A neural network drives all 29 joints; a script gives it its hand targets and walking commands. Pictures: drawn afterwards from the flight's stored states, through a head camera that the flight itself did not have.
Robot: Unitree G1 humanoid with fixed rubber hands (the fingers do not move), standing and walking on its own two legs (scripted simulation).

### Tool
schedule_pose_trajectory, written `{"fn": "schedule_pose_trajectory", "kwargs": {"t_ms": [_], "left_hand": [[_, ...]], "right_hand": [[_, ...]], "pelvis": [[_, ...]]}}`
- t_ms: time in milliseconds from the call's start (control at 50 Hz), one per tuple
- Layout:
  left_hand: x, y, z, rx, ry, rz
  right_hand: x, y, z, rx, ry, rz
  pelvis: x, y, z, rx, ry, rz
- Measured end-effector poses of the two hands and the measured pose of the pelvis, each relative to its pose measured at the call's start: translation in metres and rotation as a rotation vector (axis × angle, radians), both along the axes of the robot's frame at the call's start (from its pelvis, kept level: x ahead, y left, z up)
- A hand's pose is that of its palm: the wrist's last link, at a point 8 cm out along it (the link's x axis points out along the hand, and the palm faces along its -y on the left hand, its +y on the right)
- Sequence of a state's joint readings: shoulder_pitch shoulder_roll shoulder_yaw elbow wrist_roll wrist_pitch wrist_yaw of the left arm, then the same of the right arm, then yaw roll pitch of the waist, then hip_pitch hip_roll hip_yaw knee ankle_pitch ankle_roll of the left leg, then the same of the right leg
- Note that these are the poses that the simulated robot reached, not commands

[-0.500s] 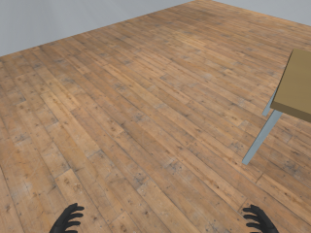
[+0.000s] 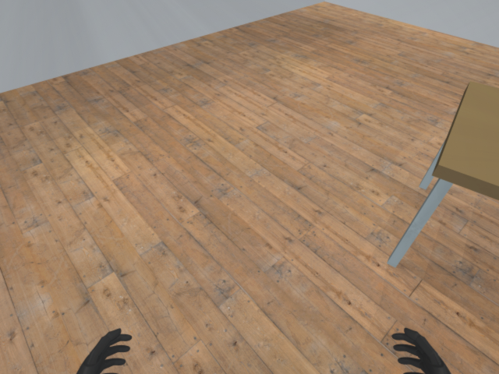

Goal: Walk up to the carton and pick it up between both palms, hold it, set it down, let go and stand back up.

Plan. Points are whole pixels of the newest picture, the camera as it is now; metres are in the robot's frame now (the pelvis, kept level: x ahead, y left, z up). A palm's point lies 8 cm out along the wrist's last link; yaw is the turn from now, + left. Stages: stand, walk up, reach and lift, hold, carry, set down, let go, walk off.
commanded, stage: stand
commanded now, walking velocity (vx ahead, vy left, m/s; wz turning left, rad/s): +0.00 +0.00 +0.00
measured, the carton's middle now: out of the picture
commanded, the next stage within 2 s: walk up in 0.44 s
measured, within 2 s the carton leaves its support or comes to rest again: neither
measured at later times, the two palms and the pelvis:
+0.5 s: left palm out of the picture +0.14 +0.28 -0.07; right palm out of the picture +0.15 -0.27 -0.05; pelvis +0.00 +0.01 +0.00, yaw +0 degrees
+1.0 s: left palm (153, 362) +0.18 +0.17 -0.07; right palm out of the picture -0.03 -0.43 -0.08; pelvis -0.01 -0.08 -0.01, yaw -17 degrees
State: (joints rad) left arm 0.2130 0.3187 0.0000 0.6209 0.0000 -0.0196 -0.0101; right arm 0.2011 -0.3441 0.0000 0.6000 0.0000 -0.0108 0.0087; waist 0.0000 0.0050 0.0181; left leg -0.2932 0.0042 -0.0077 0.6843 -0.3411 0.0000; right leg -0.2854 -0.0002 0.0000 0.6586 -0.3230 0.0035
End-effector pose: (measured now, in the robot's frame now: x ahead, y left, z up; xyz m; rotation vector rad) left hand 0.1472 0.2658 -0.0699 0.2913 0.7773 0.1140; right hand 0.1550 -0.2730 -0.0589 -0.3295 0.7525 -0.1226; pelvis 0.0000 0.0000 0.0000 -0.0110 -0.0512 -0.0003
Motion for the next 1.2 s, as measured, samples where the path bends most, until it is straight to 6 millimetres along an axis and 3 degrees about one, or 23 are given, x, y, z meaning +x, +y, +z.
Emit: {"fn": "schedule_pose_trajectory", "kwargs": {"t_ms": [660,720,820,900,960,1020,1080,1200], "left_hand": [[-0.014,0.011,-0.007,-0.009,0.055,0.0],[-0.015,0.008,-0.011,0.001,0.138,-0.057],[-0.003,-0.009,-0.011,0.031,0.214,-0.162],[0.011,-0.04,-0.009,0.043,0.236,-0.235],[0.023,-0.071,-0.005,0.064,0.235,-0.29],[0.033,-0.104,-0.004,0.105,0.21,-0.333],[0.031,-0.13,-0.002,0.132,0.193,-0.338],[0.018,-0.163,0.025,0.172,0.217,-0.327]], "right_hand": [[-0.005,0.003,0.006,-0.02,-0.012,-0.003],[-0.021,-0.017,0.008,-0.059,-0.028,-0.071],[-0.091,-0.067,0.005,-0.146,0.066,-0.193],[-0.148,-0.106,-0.003,-0.182,0.153,-0.266],[-0.176,-0.134,-0.014,-0.179,0.179,-0.31],[-0.186,-0.166,-0.031,-0.153,0.168,-0.341],[-0.188,-0.185,-0.043,-0.108,0.17,-0.363],[-0.194,-0.213,-0.025,-0.054,0.168,-0.374]], "pelvis": [[-0.004,0.007,0.002,-0.009,-0.006,-0.003],[-0.006,0.004,0.002,-0.004,0.0,-0.057],[-0.01,-0.015,0.002,0.004,-0.002,-0.149],[-0.013,-0.038,0.0,0.027,-0.01,-0.213],[-0.014,-0.061,-0.005,0.055,-0.015,-0.263],[-0.013,-0.09,-0.015,0.079,-0.024,-0.306],[-0.018,-0.114,-0.018,0.093,-0.041,-0.325],[-0.024,-0.149,0.008,0.11,-0.045,-0.344]]}}
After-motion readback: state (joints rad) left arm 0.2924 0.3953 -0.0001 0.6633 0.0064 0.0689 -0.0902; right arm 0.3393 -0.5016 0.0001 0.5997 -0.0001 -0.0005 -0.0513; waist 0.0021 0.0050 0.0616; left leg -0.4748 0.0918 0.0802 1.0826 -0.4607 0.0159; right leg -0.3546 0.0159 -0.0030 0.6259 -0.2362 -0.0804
